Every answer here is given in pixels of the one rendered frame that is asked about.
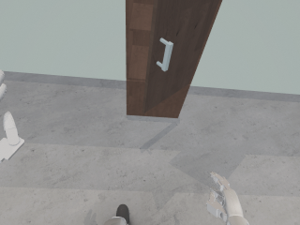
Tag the left robot hand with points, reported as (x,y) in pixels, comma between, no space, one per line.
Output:
(12,143)

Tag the handle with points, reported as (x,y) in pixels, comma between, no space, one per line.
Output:
(167,54)

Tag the robot left foot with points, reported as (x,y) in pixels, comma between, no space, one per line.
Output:
(122,212)

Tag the right robot forearm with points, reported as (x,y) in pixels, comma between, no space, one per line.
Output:
(236,220)

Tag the cupboard door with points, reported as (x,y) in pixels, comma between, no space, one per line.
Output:
(185,23)

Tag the right robot hand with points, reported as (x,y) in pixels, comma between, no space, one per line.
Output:
(227,203)

